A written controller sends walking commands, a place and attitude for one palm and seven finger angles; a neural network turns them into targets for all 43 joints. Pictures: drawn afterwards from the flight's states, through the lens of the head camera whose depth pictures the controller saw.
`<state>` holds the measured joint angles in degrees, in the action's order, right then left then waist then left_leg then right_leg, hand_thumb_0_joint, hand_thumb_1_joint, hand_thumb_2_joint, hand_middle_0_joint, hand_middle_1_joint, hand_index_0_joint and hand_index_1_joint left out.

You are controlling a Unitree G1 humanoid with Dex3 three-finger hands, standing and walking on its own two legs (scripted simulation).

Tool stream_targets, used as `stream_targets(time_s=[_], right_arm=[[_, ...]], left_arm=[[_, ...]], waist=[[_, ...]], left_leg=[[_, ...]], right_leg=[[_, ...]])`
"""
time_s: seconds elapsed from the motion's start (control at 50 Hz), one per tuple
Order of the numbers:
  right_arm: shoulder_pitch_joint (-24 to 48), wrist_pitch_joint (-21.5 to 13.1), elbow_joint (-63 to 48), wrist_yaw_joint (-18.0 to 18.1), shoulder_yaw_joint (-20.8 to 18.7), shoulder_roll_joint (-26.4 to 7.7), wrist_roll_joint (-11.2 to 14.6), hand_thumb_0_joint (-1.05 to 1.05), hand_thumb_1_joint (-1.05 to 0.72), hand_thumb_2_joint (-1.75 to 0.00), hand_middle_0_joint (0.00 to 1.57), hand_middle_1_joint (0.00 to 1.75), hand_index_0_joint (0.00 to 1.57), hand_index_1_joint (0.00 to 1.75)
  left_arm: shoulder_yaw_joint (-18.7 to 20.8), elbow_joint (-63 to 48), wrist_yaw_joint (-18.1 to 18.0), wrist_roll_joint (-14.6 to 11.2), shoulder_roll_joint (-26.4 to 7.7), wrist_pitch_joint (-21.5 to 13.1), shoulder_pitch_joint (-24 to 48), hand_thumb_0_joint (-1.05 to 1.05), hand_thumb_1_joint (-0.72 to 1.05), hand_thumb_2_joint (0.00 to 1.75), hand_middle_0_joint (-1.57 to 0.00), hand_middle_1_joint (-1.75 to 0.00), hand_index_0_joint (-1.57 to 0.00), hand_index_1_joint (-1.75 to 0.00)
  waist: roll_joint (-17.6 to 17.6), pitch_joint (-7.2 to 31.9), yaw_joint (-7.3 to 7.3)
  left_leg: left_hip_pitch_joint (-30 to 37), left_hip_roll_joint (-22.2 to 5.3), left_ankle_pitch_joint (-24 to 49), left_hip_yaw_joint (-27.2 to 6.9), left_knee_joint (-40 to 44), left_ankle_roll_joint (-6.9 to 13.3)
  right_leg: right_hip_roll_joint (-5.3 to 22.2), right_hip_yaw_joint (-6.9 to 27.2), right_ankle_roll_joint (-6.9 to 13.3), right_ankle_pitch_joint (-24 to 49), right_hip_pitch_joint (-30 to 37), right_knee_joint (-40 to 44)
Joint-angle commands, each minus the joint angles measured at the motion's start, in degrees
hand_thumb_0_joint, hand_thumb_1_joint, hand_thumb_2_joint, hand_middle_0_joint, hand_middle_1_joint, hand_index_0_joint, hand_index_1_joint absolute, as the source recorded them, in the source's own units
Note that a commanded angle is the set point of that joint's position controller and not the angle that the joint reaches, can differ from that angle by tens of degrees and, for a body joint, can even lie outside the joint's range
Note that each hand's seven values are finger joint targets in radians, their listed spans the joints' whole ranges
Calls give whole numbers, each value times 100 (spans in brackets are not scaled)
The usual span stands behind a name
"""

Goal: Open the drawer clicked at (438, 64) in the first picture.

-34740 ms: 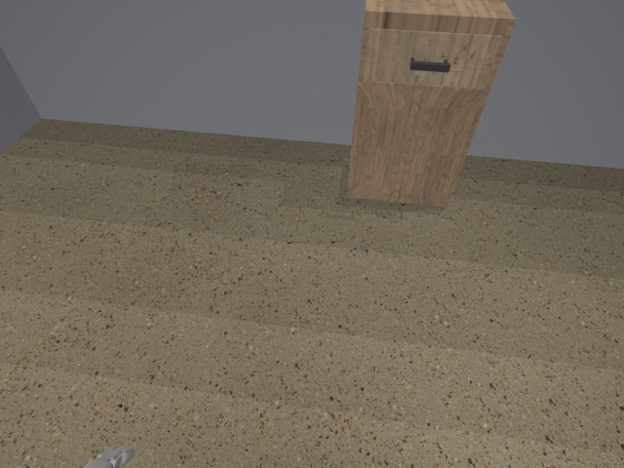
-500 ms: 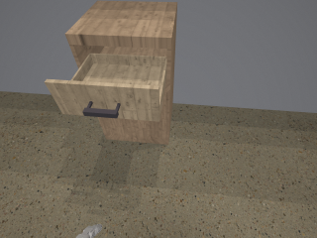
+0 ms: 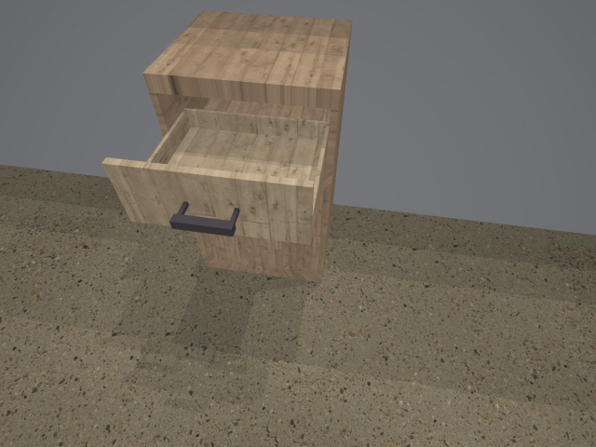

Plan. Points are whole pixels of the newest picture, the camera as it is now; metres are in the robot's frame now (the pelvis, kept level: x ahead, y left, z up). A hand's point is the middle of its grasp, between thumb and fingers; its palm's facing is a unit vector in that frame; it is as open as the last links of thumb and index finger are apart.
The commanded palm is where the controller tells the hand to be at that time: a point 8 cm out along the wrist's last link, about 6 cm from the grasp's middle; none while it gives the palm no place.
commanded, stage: let the arm hang, fingers relaxed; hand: left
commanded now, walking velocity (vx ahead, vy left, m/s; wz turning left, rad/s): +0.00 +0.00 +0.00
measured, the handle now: (206, 217) +0.56 +0.24 -0.09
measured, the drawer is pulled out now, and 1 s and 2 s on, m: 0.28 0.28 0.28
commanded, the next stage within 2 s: look to check the result in 0.32 s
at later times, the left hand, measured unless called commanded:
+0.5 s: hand out of the picture -0.01 +0.16 -0.18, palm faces +0.03 -0.99 -0.16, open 7.3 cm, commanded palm none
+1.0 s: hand out of the picture +0.00 +0.16 -0.18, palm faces +0.03 -0.99 -0.17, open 7.3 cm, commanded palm none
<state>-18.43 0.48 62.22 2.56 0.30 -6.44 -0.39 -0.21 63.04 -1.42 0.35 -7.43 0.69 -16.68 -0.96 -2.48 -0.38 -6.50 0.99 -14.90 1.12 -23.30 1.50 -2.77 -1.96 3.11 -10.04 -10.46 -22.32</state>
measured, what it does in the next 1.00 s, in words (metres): stands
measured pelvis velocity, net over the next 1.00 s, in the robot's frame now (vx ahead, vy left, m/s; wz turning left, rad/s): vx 0.02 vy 0.01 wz -0.01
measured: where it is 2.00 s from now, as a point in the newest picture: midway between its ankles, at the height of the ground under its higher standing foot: outside the picture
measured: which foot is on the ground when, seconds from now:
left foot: down 0.00-1.00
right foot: down 0.00-1.00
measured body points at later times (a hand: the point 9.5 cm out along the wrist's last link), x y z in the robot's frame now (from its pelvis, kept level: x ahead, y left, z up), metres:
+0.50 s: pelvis +0.00 +0.00 +0.00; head +0.02 +0.00 +0.45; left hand -0.01 +0.21 -0.16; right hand -0.05 -0.19 -0.16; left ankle -0.02 +0.10 -0.74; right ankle +0.02 -0.08 -0.74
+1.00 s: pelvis +0.02 +0.01 +0.00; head +0.03 +0.00 +0.45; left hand +0.00 +0.21 -0.16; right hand -0.02 -0.19 -0.16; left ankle -0.02 +0.10 -0.74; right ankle +0.02 -0.08 -0.74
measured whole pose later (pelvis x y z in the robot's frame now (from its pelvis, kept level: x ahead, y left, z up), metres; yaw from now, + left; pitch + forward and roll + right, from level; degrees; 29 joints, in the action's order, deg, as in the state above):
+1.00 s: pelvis +0.02 +0.01 +0.00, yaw -1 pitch -1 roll +0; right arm -19.3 -0.3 64.5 2.8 0.1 -5.4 -0.2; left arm 0.6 65.6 -2.0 0.3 -6.4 0.2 -16.5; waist -0.7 -3.2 0.3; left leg -5.4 1.2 -16.0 1.9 -22.7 1.9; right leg -2.7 -1.1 2.7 -11.6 -10.1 -23.0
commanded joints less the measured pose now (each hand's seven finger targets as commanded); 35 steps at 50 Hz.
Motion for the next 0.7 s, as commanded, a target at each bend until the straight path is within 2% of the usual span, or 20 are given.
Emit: stream_targets(time_s=[0.0, 0.06, 0.1, 0.26, 0.5, 0.58, 0.68], right_arm=[[-549, -94, 32, 26, -70, -442, -3, 0, -90, -90, 20, 30, 20, 30], [-577, -91, 102, 30, -58, -386, -9, 0, -90, -90, 20, 30, 20, 30], [-598, -105, 122, 34, -57, -357, -4, 0, -90, -90, 20, 30, 20, 30], [-686, -103, 188, 48, -59, -314, -9, 0, -90, -90, 20, 30, 20, 30], [-783, -107, 234, 64, -45, -300, -10, 0, -90, -90, 20, 30, 20, 30], [-790, -93, 225, 57, -61, -283, -14, 0, -90, -90, 20, 30, 20, 30], [-768, -97, 228, 58, -63, -286, -13, 0, -90, -90, 20, 30, 20, 30]], left_arm=[[141, -57, -73, 6, -564, -100, -379, 0, 90, 90, -20, -30, -20, -30], [146, -3, -90, 13, -545, -101, -392, 0, 90, 90, -20, -30, -20, -30], [154, 17, -88, 11, -554, -107, -400, 0, 90, 90, -20, -30, -20, -30], [171, 63, -99, 14, -496, -104, -392, 0, 90, 90, -20, -30, -20, -30], [175, 123, -102, 10, -427, -91, -410, 0, 90, 90, -20, -30, -20, -30], [179, 132, -99, 15, -423, -92, -417, 0, 90, 90, -20, -30, -20, -30], [183, 128, -106, 14, -402, -105, -435, 0, 90, 90, -20, -30, -20, -30]], waist=[[239, -420, 37], [-11, -457, 36], [23, -362, 34], [44, -301, 52], [-76, -394, 66], [79, -429, 74], [24, -380, 75]], left_leg=[[-483, -590, 375, -483, 576, 149], [-477, -598, 375, -447, 570, 140], [-438, -589, 494, -438, 562, 138], [-383, -614, 494, -453, 552, 149], [-398, -622, 468, -456, 579, 143], [-422, -608, 330, -467, 562, 151], [-351, -597, 469, -430, 520, 146]], right_leg=[[673, 756, 61, 218, 10, 496], [678, 734, 59, 217, -24, 478], [689, 736, 64, 403, 76, 432], [680, 712, 71, 359, 70, 402], [672, 696, 70, 276, -9, 363], [670, 707, 60, 146, -60, 406], [689, 726, 65, 293, -41, 393]])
